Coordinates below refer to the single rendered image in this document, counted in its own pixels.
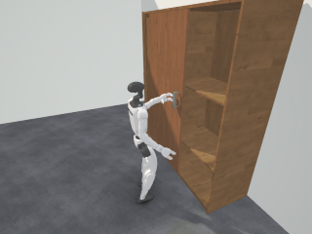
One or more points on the left robot foot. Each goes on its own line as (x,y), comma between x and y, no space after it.
(140,183)

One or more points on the left robot forearm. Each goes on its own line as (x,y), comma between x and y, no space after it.
(152,102)

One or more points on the robot right hand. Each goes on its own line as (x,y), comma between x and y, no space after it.
(166,152)

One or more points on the right robot forearm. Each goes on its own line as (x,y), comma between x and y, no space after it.
(149,141)

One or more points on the wardrobe door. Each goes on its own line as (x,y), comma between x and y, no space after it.
(148,78)
(168,39)

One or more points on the handle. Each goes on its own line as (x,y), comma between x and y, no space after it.
(174,99)
(144,78)

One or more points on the robot left hand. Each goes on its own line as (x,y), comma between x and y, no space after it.
(164,98)

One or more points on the humanoid robot head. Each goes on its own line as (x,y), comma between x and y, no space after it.
(136,87)

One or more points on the robot right upper arm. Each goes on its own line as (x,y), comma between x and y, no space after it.
(142,116)

